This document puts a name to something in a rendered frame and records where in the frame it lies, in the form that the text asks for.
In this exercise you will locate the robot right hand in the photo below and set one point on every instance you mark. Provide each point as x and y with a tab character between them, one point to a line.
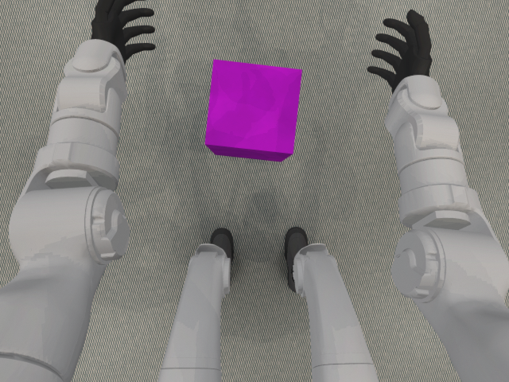
415	52

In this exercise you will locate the carton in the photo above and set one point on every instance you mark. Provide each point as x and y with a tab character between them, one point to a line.
252	110

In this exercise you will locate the right robot shin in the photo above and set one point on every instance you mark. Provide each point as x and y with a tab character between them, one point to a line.
312	247

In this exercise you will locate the robot left foot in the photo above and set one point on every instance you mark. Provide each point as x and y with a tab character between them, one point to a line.
222	238

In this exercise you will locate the right robot forearm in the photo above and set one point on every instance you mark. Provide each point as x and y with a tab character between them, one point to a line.
430	162

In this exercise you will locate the robot left upper arm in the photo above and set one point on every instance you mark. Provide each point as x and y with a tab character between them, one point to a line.
63	240

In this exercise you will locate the robot left hand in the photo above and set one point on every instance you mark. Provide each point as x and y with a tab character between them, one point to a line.
109	21

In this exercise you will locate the left robot forearm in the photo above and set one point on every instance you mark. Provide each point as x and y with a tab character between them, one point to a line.
85	124

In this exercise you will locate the robot right upper arm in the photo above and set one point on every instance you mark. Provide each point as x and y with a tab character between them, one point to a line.
459	281

